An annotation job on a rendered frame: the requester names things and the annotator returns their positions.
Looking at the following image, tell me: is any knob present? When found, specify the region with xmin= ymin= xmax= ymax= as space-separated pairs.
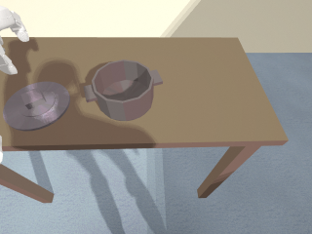
xmin=21 ymin=88 xmax=46 ymax=109

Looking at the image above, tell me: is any lid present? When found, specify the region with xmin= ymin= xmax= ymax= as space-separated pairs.
xmin=3 ymin=81 xmax=70 ymax=132

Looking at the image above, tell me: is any left robot hand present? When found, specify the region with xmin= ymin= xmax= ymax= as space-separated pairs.
xmin=0 ymin=5 xmax=29 ymax=75

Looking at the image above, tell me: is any pot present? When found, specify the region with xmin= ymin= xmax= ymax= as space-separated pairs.
xmin=83 ymin=59 xmax=163 ymax=121

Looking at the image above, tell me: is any table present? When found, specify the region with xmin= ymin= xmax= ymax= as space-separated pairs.
xmin=0 ymin=37 xmax=289 ymax=204

